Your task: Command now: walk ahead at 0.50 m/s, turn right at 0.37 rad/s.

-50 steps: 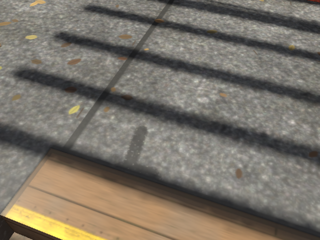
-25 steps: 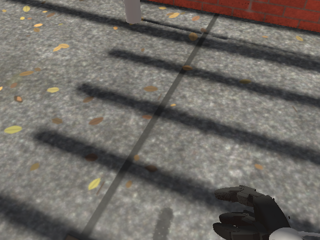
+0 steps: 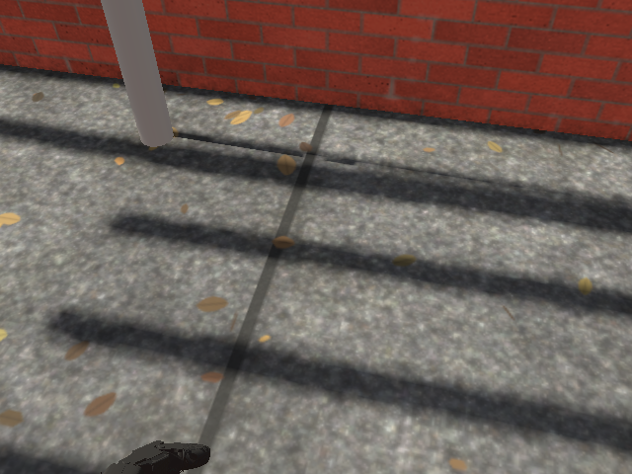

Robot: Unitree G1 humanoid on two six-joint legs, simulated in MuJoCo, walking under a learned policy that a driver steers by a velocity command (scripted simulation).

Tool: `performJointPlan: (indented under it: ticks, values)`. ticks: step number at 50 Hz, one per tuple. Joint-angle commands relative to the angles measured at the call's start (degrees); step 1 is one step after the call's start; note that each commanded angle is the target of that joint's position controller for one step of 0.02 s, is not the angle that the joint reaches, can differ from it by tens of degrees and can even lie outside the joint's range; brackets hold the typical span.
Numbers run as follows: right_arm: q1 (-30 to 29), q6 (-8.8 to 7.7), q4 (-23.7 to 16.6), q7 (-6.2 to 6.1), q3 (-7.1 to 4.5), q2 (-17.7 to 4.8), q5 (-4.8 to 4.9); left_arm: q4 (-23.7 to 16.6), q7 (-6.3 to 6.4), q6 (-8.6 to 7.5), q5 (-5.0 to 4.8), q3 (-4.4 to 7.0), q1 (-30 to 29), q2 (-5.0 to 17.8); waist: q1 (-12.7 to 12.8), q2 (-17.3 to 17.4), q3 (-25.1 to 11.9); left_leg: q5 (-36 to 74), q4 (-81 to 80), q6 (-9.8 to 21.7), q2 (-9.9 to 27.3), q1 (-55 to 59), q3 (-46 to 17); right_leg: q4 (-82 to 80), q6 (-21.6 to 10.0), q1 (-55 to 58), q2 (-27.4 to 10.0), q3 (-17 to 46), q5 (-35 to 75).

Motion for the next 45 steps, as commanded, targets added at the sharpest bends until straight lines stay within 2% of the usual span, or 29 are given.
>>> performJointPlan:
  ticks: [1,2,3,4,5,6,7,8,9,10,11,13,15,17,19,22,24,26,27,28,29,30,31,32,33,34,36,41,45]
  values:
    - [3.02,0.7,-0.77,-1.03,-2.55,-9.0,0.28,-3.65,1.07,-1.24,-0.87,2.71,-4.13,5.59,2.47,4.56,4.51,52.04,3.02,9.77,17.42,9.15,-2.55,-6.4,-1.73,2.2,2.66,-1.71,-5.37]
    - [2.18,1.08,-1.41,-1.38,-2.79,-9.52,0.14,-3.51,1.59,-2.0,-1.59,3.54,-2.51,7.09,4.01,3.76,2.5,57.87,7.62,7.84,15.74,8.05,0.38,-8.41,-3.36,9.34,5.18,-3.34,-3.79]
    - [2.39,1.11,-2.09,-1.63,-2.81,-9.47,-0.33,-2.47,2.34,-2.91,-1.77,4.44,1.47,8.76,4.93,3.93,-1.57,60.34,13.46,5.65,13.3,2.31,1.73,-5.16,-5.46,21.87,7.03,-3.07,-1.54]
    - [9.03,0.76,-2.83,-2.68,-1.75,-5.5,-0.99,-0.63,2.75,-3.41,-1.49,4.65,9.27,10.24,3.49,-1.97,-12.69,47.46,25.89,1.65,9.46,-11.77,2.5,2.05,-11.7,45.68,2.92,3.97,9.52]
    - [9.39,0.17,-5.28,-1.91,-0.3,-4.98,-1.43,3.05,3.16,-3.19,-1.35,4.48,24.85,11.26,9.57,-9.82,-20.94,20.1,39.92,-2.56,1.75,-30.45,-0.78,-7.56,-19.88,66.16,-7.53,26.96,-3.16]
    - [0.17,1.02,-6.34,-0.18,-1.46,-7.48,-1.07,8.03,3.44,-3.06,-0.04,4.74,34.64,10.94,14.35,-8.98,-15.14,-8.26,51.61,-2.03,-2.34,-42.64,-6.55,-17.53,-18.51,69.05,-10.8,37.3,-8.97]
    - [-7.95,1.35,-9.08,0.26,-2.2,-8.2,0.04,8.85,3.83,-3.67,0.33,6.06,33.03,13.31,14.55,-5.49,-5.08,-5.58,58.66,0.34,0.45,-50.26,-12.09,-19.99,-13.71,61.59,-9.14,33.61,-13.54]
    - [-10.79,1.17,-9.73,-0.31,-2.7,-9.4,-0.37,8.74,3.99,-3.94,-0.22,6.09,28.47,12.5,12.4,-4.74,-0.78,-1.72,60.59,1.92,2.74,-50.09,-13.61,-20.76,-12.72,52.13,-7.77,29.94,-11.51]
    - [-10.57,0.91,-9.89,-1.02,-2.32,-7.58,-1.53,8.44,3.74,-4.02,-0.59,5.01,24.87,9.07,9.22,-2.59,-0.73,0.82,60.24,3.31,4.39,-46.57,-14.1,-21.18,-13.28,44.39,-7.45,27.0,-7.98]
    - [-15.07,-0.53,-15.02,-3.59,-4.24,-11.54,5.99,2.83,3.52,-3.4,-5.23,3.77,14.29,7.77,4.33,-3.03,2.0,4.95,62.18,1.58,4.52,-44.3,-11.92,-24.2,-13.19,34.56,-7.26,27.62,-0.79]
    - [-13.7,-0.82,-14.93,-4.27,-4.22,-11.31,5.76,1.63,3.48,-3.07,-5.18,3.14,11.58,6.92,2.56,-1.49,0.46,5.21,61.99,1.24,5.88,-42.93,-12.52,-24.41,-13.09,31.39,-6.62,25.42,0.13]
    - [-10.84,0.1,-15.42,-4.54,-4.39,-9.09,3.87,0.08,3.91,-2.34,-3.86,3.0,12.3,7.71,1.02,0.75,-0.07,5.47,57.88,-0.05,7.49,-43.7,-12.29,-24.53,-12.36,26.46,-5.83,22.63,-4.23]
    - [-14.62,0.99,-17.44,-4.53,-4.0,-7.96,2.5,-0.99,4.92,-1.83,-3.16,3.31,14.47,9.47,1.73,0.5,1.87,10.24,49.18,-1.68,7.97,-43.6,-10.66,-25.47,-11.92,19.78,-4.16,20.02,-5.77]
    - [-19.47,1.26,-19.09,-4.5,-3.52,-7.32,1.83,-1.62,5.51,-1.81,-3.27,3.84,17.22,11.08,3.43,-0.54,2.68,19.2,36.91,-2.24,6.23,-38.66,-9.61,-25.28,-10.49,14.43,-1.13,17.25,-6.66]
    - [-24.14,1.36,-20.41,-4.41,-3.25,-7.35,2.41,-1.77,5.66,-1.83,-4.12,4.25,20.26,11.95,5.59,-2.41,2.52,24.54,27.17,-2.98,3.52,-33.72,-9.43,-24.52,-9.78,13.65,0.12,16.8,-8.23]
    - [-27.35,1.41,-21.92,-4.21,-3.67,-10.05,3.67,-1.6,5.71,-1.59,-5.11,4.61,22.82,11.9,7.14,-3.42,2.43,25.24,19.84,-3.61,2.34,-32.47,-11.27,-21.24,-9.24,19.46,-1.57,20.95,-13.63]
    - [-27.73,1.04,-22.5,-3.72,-4.16,-11.71,3.8,-2.07,5.96,-1.05,-4.99,4.74,23.44,11.38,6.86,-3.55,2.19,21.28,15.63,-2.86,2.04,-31.63,-12.65,-16.76,-8.35,24.53,-2.7,24.71,-16.12]
    - [-23.82,0.35,-21.78,-3.48,-4.89,-12.87,3.73,-3.12,6.14,-0.48,-4.37,4.82,23.3,10.85,4.6,-4.91,0.99,16.28,12.2,-1.13,1.12,-25.53,-11.48,-10.59,-6.84,26.32,-1.16,26.11,-13.98]
    - [-17.91,0.02,-20.59,-3.65,-5.63,-14.41,3.2,-4.13,5.98,-0.62,-3.99,4.3,22.69,9.08,1.89,-4.87,-2.51,15.21,12.26,0.84,2.94,-16.35,-11.98,-3.51,-5.21,24.1,1.58,24.19,-10.36]
    - [-7.99,-0.11,-19.36,-3.95,-6.51,-17.72,2.46,-5.5,5.61,-1.07,-3.42,3.1,22.61,5.18,-1.76,1.32,-10.21,14.26,13.67,4.57,13.5,-0.39,-21.31,13.75,-2.64,15.61,5.71,17.76,-17.66]
    - [-3.0,0.65,-18.13,-4.04,-7.49,-22.04,1.94,-7.5,5.33,-1.96,-5.06,2.44,29.84,4.23,1.31,22.87,-16.02,4.74,7.55,15.07,26.44,16.21,-48.66,30.13,0.92,-4.25,11.33,10.64,-36.2]
    - [-3.92,1.06,-19.42,-4.22,-6.73,-16.99,2.83,-6.48,5.34,-2.16,-5.37,3.37,28.37,10.06,-0.27,16.92,-13.89,-6.91,5.3,15.4,27.32,15.28,-54.37,39.98,2.05,-12.33,6.08,11.46,-34.27]
    - [-5.87,1.62,-20.28,-4.62,-5.88,-13.69,2.81,-7.55,5.27,-1.69,-4.83,4.16,21.79,12.73,-1.9,9.55,-7.85,-6.69,4.99,12.76,24.8,9.25,-45.52,43.38,2.6,-14.29,4.19,10.58,-28.04]
    - [-8.79,2.24,-20.64,-4.7,-5.43,-13.07,2.27,-8.55,5.29,-1.16,-4.32,4.23,17.88,12.01,-0.7,4.26,-3.8,0.05,4.26,10.88,22.04,0.95,-37.15,42.98,2.82,-11.95,2.01,8.76,-22.97]
    - [-11.04,2.56,-20.28,-4.44,-5.08,-12.08,1.95,-9.65,5.17,-0.8,-3.84,4.32,16.1,11.1,0.88,3.92,-0.43,4.74,2.74,10.12,19.38,-5.61,-31.77,40.64,2.82,-10.09,0.62,8.52,-20.36]
    - [-12.25,2.61,-20.04,-4.14,-4.63,-10.87,1.63,-10.12,4.89,-0.35,-4.12,4.34,16.6,9.87,2.65,5.23,1.48,7.75,0.99,9.1,17.23,-10.56,-26.77,39.06,2.71,-7.07,-0.72,8.35,-19.5]
    - [-12.18,2.35,-19.17,-3.57,-4.68,-10.25,2.25,-11.0,4.71,0.35,-4.6,4.11,17.47,8.13,3.89,6.6,2.47,11.76,-1.58,9.11,15.53,-14.16,-20.7,37.17,3.06,-5.4,-1.56,7.14,-18.55]
    - [-9.47,2.29,-16.89,-4.1,-5.94,-13.93,2.1,-13.16,4.51,0.78,-4.08,3.71,12.59,7.85,3.45,4.16,2.47,22.32,-2.91,9.8,16.83,-11.45,-11.56,26.14,4.66,-7.65,-2.72,7.51,-9.11]
    - [-7.06,2.95,-15.62,-4.38,-6.37,-15.77,2.72,-15.27,3.21,0.68,-4.17,3.14,4.87,7.05,0.56,4.7,4.55,21.86,-2.58,7.94,16.3,-9.44,-5.22,13.03,4.06,-4.42,-2.09,3.88,-2.61]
